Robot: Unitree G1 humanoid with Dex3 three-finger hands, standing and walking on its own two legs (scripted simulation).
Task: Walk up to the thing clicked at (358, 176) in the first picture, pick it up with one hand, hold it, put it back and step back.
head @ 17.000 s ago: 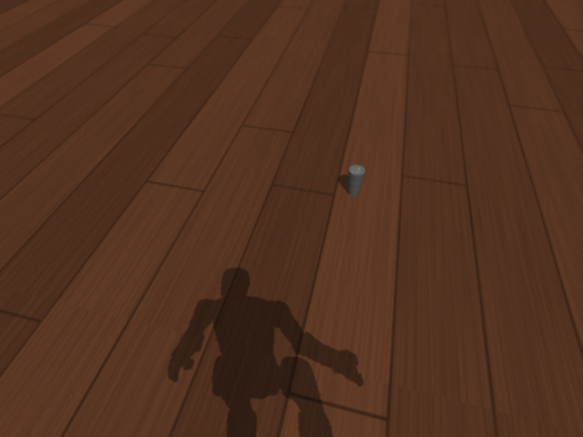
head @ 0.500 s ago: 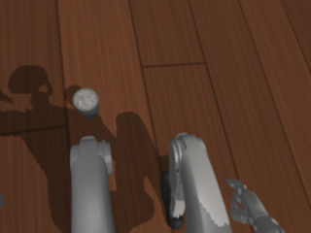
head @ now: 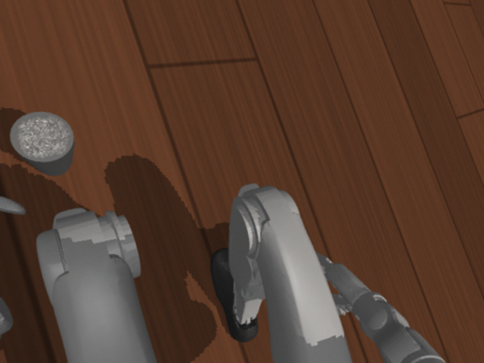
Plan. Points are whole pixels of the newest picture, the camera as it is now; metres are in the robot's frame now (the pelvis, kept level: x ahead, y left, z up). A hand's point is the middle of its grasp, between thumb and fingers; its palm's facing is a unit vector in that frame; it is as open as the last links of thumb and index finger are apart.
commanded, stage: close in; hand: left
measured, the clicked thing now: (49, 151) +0.44 +0.23 -0.22
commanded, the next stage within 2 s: close in 0.50 s
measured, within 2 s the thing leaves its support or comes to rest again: leaves its support in 1.76 s
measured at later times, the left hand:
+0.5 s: hand (35, 157) +0.42 +0.24 -0.17, palm faces +0.13 -0.99 +0.01, open 16.7 cm
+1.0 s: hand (43, 151) +0.43 +0.24 -0.18, palm faces +0.16 -0.99 -0.01, open 11.4 cm
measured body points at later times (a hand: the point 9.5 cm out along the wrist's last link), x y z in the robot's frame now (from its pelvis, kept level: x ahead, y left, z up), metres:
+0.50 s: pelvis -0.01 +0.01 -0.01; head +0.21 +0.18 +0.34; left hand +0.41 +0.30 -0.17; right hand +0.14 -0.25 -0.04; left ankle +0.08 +0.14 -0.26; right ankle +0.12 -0.13 -0.26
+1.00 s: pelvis -0.01 +0.01 -0.01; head +0.22 +0.19 +0.33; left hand +0.42 +0.29 -0.17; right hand +0.14 -0.24 -0.04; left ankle +0.08 +0.14 -0.26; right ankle +0.12 -0.13 -0.26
